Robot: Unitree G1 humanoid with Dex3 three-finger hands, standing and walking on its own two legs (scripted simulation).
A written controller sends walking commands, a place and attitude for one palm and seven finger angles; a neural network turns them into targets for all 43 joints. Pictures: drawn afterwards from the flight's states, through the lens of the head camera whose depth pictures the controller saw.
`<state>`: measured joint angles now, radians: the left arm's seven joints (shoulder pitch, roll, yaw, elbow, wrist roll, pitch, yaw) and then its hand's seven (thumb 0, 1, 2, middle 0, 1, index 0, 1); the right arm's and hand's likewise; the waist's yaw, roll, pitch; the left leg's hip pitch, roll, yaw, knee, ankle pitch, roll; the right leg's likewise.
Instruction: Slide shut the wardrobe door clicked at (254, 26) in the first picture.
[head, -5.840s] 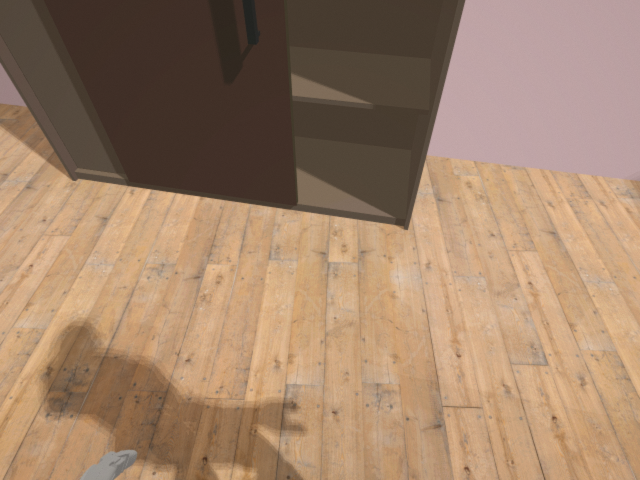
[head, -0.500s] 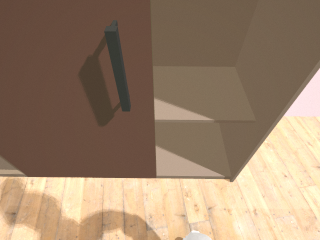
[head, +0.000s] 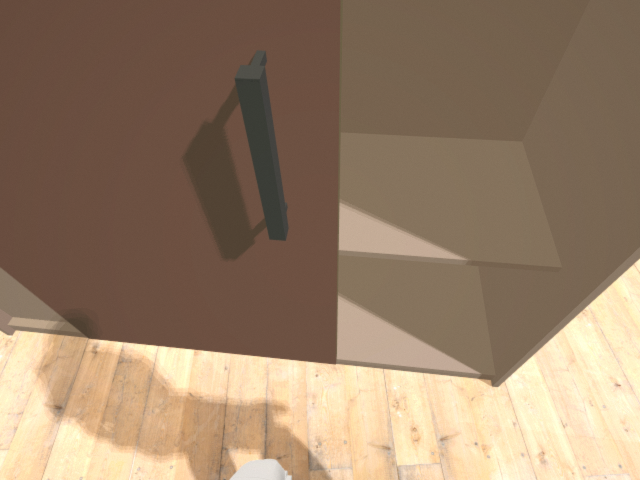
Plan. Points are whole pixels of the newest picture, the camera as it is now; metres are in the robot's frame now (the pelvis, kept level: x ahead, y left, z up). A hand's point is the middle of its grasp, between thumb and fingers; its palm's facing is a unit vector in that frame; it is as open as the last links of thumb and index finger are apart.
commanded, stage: come to a stop and stand still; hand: left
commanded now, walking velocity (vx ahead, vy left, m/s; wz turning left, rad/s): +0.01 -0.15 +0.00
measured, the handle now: (270, 158) +0.48 +0.11 +0.13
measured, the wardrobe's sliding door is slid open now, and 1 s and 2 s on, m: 0.48 0.48 0.48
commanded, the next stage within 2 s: none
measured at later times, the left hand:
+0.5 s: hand out of the picture -0.03 +0.20 -0.17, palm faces -0.02 -0.98 -0.21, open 7.4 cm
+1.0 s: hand out of the picture -0.07 +0.11 -0.17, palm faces +0.06 -0.98 -0.16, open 7.3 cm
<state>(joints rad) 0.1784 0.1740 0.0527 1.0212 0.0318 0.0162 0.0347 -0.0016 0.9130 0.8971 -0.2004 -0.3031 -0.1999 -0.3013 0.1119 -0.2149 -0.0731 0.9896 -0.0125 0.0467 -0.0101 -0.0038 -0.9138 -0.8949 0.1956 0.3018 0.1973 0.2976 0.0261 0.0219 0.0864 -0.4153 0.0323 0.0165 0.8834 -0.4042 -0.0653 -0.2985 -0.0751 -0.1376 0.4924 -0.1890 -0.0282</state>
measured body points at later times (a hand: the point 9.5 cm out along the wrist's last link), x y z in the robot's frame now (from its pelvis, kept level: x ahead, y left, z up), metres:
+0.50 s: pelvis -0.04 +0.01 +0.00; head -0.02 +0.01 +0.45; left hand -0.03 +0.25 -0.16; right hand -0.04 -0.22 -0.15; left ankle -0.01 +0.15 -0.74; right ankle -0.09 -0.11 -0.73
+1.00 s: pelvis -0.04 -0.04 +0.00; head -0.03 -0.05 +0.45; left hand -0.07 +0.16 -0.16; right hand -0.08 -0.25 -0.17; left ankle -0.02 +0.14 -0.74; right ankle -0.08 -0.11 -0.74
